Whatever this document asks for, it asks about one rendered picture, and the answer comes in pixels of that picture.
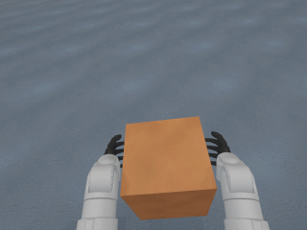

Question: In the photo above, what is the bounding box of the carton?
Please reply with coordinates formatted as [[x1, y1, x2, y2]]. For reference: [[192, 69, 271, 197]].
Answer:
[[120, 116, 218, 220]]

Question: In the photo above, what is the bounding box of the robot right forearm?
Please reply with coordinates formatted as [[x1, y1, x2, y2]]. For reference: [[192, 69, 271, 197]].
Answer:
[[216, 152, 270, 230]]

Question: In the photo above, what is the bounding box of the robot left hand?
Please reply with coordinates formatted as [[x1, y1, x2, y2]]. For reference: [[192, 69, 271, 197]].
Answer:
[[104, 134, 125, 168]]

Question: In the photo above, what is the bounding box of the robot right hand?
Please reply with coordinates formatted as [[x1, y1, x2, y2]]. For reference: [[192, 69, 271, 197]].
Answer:
[[204, 131, 231, 166]]

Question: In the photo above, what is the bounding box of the robot left forearm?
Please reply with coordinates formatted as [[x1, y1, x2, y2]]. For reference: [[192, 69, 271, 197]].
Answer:
[[76, 153, 121, 230]]

